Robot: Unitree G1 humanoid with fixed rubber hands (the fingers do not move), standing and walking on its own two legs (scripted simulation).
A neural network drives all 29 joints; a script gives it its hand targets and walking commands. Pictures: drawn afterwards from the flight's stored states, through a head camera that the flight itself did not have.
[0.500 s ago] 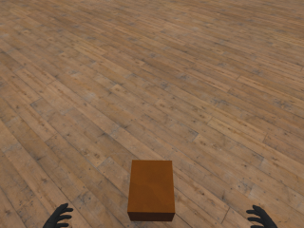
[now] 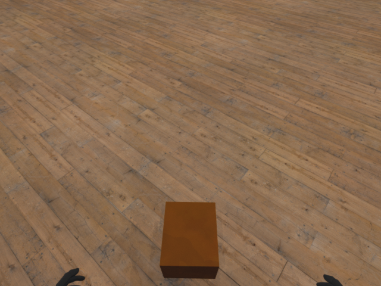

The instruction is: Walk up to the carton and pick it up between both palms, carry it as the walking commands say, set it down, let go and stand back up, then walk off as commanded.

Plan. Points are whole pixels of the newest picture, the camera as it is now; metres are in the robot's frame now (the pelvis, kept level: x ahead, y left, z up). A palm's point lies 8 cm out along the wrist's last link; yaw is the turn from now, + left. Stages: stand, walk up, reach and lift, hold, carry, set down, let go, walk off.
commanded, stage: stand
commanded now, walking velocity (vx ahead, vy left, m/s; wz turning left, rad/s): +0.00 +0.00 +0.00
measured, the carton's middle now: (190, 239) +0.46 +0.03 -0.68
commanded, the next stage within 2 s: walk off in 0.80 s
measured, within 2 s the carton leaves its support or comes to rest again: neither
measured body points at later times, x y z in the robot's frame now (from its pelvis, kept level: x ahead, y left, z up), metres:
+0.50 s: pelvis -0.01 +0.00 +0.00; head -0.02 +0.00 +0.45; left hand +0.09 +0.32 -0.11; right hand +0.09 -0.31 -0.11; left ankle -0.02 +0.11 -0.75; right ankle -0.02 -0.12 -0.75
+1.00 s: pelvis -0.01 +0.00 +0.00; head -0.02 +0.01 +0.45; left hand +0.09 +0.32 -0.11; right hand +0.09 -0.31 -0.11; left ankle -0.02 +0.11 -0.75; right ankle -0.02 -0.12 -0.75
